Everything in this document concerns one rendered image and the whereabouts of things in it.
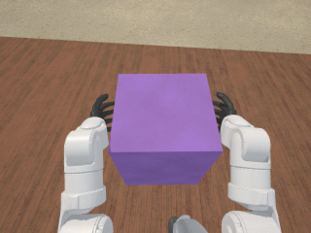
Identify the right robot hand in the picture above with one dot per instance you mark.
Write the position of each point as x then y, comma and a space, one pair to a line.
227, 108

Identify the robot right upper arm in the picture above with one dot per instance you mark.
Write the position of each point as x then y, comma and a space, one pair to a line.
248, 222

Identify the robot right thigh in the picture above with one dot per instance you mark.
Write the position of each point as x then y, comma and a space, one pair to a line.
188, 225

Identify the carton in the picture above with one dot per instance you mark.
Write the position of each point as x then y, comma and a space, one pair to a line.
164, 129

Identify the right robot forearm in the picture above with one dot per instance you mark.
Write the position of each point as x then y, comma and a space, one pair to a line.
250, 161

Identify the left robot forearm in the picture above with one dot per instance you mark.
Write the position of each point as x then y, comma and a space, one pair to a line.
83, 164

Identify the robot left upper arm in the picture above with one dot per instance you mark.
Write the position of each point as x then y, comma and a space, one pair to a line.
87, 223

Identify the robot right shin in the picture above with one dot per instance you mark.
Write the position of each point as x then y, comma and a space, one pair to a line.
183, 216

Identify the left robot hand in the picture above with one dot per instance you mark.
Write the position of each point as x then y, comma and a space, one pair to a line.
98, 108

